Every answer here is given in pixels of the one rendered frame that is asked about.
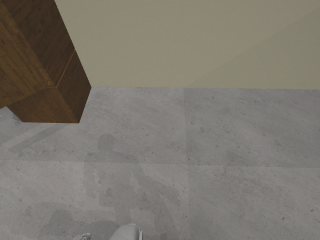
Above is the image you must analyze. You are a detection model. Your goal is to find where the cupboard door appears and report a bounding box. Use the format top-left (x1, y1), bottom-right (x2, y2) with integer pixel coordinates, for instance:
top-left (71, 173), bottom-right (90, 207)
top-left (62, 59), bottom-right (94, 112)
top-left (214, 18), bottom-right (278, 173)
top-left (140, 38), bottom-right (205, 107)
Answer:
top-left (0, 13), bottom-right (50, 109)

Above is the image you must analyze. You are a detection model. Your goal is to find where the robot left thigh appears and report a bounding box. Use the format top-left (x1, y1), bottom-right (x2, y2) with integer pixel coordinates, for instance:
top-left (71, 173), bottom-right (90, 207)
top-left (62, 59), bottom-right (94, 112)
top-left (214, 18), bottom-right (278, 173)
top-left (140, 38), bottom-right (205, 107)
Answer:
top-left (109, 224), bottom-right (143, 240)

